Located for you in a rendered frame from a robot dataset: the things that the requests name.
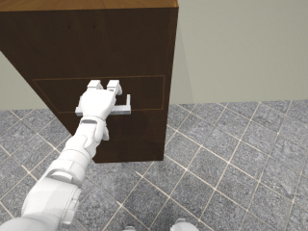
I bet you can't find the handle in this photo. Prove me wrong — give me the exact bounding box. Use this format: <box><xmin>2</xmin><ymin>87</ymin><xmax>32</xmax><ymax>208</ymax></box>
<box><xmin>75</xmin><ymin>94</ymin><xmax>131</xmax><ymax>116</ymax></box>

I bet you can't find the robot right shin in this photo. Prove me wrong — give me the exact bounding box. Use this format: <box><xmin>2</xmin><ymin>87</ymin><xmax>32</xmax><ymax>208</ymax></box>
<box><xmin>174</xmin><ymin>218</ymin><xmax>186</xmax><ymax>225</ymax></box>

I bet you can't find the drawer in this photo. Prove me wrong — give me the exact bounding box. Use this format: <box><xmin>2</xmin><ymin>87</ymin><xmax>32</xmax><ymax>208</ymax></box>
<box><xmin>34</xmin><ymin>75</ymin><xmax>164</xmax><ymax>113</ymax></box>

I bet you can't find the cabinet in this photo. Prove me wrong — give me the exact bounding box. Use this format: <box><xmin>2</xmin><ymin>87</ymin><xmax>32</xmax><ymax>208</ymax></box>
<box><xmin>0</xmin><ymin>0</ymin><xmax>179</xmax><ymax>164</ymax></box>

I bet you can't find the robot left upper arm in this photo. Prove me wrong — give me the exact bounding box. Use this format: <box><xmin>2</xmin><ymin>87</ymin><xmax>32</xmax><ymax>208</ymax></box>
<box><xmin>0</xmin><ymin>177</ymin><xmax>82</xmax><ymax>231</ymax></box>

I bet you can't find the left robot forearm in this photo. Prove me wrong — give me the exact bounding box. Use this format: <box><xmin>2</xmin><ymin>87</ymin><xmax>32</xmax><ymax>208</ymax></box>
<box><xmin>21</xmin><ymin>115</ymin><xmax>106</xmax><ymax>216</ymax></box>

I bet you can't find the robot left hand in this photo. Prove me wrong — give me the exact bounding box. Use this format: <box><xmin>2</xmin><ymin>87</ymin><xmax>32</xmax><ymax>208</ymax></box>
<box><xmin>81</xmin><ymin>80</ymin><xmax>122</xmax><ymax>141</ymax></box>

